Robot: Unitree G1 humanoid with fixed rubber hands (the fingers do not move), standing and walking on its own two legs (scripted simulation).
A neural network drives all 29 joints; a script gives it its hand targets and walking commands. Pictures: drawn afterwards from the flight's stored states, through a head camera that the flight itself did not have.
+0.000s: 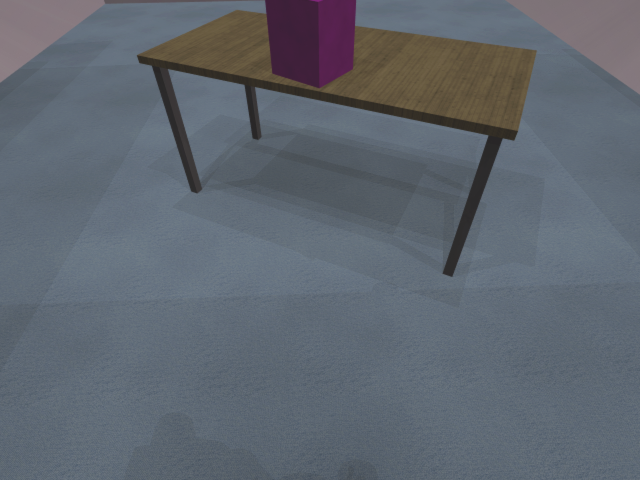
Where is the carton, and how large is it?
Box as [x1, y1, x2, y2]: [265, 0, 355, 87]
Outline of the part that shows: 265,0 272,73 320,87 352,68 355,0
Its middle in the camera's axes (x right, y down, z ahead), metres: -0.03 -0.70 +1.28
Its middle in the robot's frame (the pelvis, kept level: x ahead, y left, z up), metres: +1.44 +0.10 +0.06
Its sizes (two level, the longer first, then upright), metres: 0.210 0.200 0.250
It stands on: a table, 0.68 m high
